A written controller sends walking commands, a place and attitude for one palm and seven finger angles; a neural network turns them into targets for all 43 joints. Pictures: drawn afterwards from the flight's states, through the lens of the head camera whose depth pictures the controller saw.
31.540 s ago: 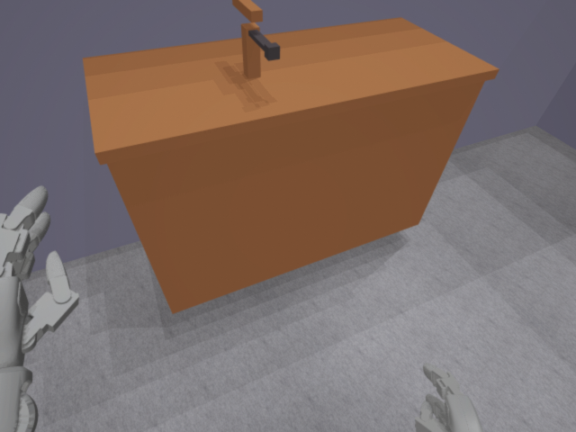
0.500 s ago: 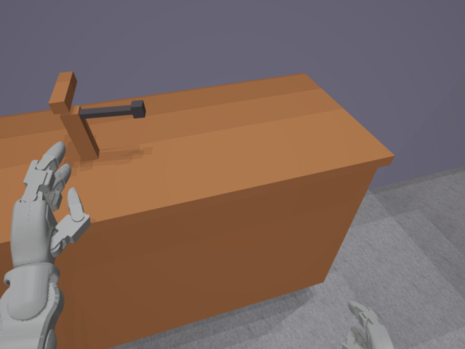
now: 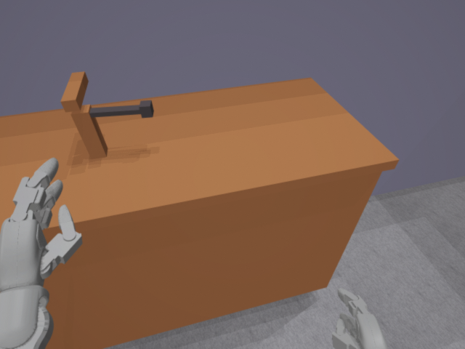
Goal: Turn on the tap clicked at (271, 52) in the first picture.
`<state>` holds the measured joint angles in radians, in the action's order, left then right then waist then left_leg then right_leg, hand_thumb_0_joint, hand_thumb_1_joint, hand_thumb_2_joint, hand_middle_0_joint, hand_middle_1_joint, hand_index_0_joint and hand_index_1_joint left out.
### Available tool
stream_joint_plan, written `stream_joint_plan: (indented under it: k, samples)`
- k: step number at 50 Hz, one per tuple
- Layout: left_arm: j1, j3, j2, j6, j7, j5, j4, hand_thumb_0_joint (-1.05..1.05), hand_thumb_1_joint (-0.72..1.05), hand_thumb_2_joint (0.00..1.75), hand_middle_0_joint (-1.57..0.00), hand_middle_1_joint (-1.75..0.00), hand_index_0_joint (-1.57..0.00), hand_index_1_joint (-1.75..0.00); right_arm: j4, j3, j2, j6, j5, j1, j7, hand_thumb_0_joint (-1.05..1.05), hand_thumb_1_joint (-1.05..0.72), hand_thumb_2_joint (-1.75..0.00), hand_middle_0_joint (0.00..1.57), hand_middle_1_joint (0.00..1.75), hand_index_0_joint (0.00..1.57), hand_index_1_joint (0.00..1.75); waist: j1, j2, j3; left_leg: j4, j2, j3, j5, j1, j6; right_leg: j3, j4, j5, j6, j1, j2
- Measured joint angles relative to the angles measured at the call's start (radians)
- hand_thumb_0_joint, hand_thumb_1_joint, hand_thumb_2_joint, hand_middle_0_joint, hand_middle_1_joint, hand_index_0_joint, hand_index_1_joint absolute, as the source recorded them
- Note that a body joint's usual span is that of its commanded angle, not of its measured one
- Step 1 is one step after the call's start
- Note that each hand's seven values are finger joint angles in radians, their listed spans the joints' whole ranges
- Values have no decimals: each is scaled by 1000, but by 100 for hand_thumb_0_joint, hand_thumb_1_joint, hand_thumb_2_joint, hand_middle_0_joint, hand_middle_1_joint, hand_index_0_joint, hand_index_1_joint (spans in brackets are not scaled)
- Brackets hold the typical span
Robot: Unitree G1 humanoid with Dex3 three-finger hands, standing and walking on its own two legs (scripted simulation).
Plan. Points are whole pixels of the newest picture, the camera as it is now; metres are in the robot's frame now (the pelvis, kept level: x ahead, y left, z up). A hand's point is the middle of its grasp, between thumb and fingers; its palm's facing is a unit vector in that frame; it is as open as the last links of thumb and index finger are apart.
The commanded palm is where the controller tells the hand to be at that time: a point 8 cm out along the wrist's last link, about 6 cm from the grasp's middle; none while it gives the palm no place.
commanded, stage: step back with the hand held close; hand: left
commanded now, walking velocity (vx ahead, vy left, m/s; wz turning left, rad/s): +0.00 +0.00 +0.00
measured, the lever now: (146, 109) +0.55 +0.27 +0.15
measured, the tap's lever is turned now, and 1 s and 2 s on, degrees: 82 82 82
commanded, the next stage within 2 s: stop stepping back and stand still in 1.16 s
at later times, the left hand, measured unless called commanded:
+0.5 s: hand (59, 253) +0.18 +0.26 +0.15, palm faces +0.39 -0.81 -0.43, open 7.4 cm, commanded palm +0.13 +0.30 +0.17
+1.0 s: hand out of the picture +0.06 +0.29 +0.16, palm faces +0.51 -0.79 -0.35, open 7.4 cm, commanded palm +0.02 +0.31 +0.17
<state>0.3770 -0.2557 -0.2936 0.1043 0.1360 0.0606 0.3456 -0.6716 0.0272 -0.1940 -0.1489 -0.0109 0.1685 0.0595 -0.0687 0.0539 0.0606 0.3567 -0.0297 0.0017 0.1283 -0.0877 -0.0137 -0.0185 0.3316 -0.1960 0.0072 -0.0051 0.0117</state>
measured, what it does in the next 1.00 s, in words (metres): walks backwards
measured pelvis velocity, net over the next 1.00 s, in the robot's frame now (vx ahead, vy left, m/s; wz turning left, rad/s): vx -0.13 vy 0.02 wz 0.03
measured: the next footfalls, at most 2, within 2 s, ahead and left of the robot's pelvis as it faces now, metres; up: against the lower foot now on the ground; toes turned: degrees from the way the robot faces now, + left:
right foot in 1.02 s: -0.16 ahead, -0.07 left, +0.00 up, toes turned +1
left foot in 1.26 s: -0.17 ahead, +0.15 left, +0.00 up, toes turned +4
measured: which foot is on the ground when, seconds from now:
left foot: down 0.00-1.00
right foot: down 0.00-0.78, up 0.80-1.00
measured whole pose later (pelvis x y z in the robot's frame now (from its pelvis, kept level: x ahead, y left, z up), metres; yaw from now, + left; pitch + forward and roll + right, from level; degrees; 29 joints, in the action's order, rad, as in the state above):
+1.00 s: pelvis -0.13 +0.02 -0.02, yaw +2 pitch +1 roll -2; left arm 0.47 -0.37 -0.37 0.11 0.20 0.06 0.58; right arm -0.61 0.02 -0.15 -0.08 -0.01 0.20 0.06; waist -0.03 0.00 0.00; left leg 0.40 -0.03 -0.02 -0.04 -0.51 0.01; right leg -0.04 0.64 -0.48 0.03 0.20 0.07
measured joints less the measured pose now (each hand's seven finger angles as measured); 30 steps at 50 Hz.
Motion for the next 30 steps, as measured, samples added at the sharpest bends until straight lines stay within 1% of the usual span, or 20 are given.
stream_joint_plan:
  k: [4, 8, 12, 16, 20, 25, 30]
  samples:
    - [0, -4, -9, 2, -8, -1, 3, 2, 89, 90, -21, -30, -21, -30, 6, 0, -6, 5, 4, 12, 1, 1, -90, -90, 20, 30, 20, 30, 5, 2, 0, 11, -6, 1, 5, -9, -2, -1, -1, 1, 2, 3, 6]
    - [7, -50, -25, 34, -7, -10, 13, 2, 89, 90, -21, -30, -21, -30, 40, -3, -29, 45, 8, 5, 0, 1, -90, -90, 20, 30, 20, 30, 30, 20, -21, 79, -19, 15, 25, -115, 1, -12, 17, 5, 1, 83, 20]
    - [60, -49, -24, 36, -6, -14, 49, 2, 89, 90, -21, -30, -21, -30, 69, -24, -46, 79, 12, 2, 10, 1, -90, -90, 20, 30, 20, 30, 42, 23, -17, 102, -11, 4, 27, -174, 5, -1, 63, -6, -8, 156, 10]
    - [108, -36, -37, 12, -8, -16, 90, 2, 89, 90, -21, -30, -21, -30, 89, -40, -51, 108, 16, 3, 24, 1, -90, -90, 20, 30, 20, 30, 44, 11, -8, 110, 4, -14, 23, -201, 16, 14, 109, -18, -21, 205, -6]
    - [109, -46, -62, -3, 3, -15, 121, 2, 89, 90, -21, -30, -21, -30, 101, -45, -44, 124, 20, -2, 33, 1, -90, -90, 20, 30, 20, 30, 41, -2, 3, 127, 10, -20, 17, -226, 23, 20, 144, -21, -27, 239, -14]
    - [84, -73, -73, 3, 23, -18, 145, 2, 89, 90, -21, -30, -21, -30, 115, -36, -30, 123, 21, -13, 34, 1, -90, -90, 20, 30, 20, 30, 41, -11, 7, 147, 12, -19, 1, -262, 27, 19, 178, -12, -29, 280, -16]
    - [87, -77, -54, 20, 33, -26, 159, 2, 89, 90, -21, -30, -21, -30, 123, -25, -23, 116, 20, -11, 31, 1, -90, -90, 20, 30, 20, 30, 48, -2, -5, 188, 7, -6, 10, -314, 29, 5, 195, 4, -27, 317, -10]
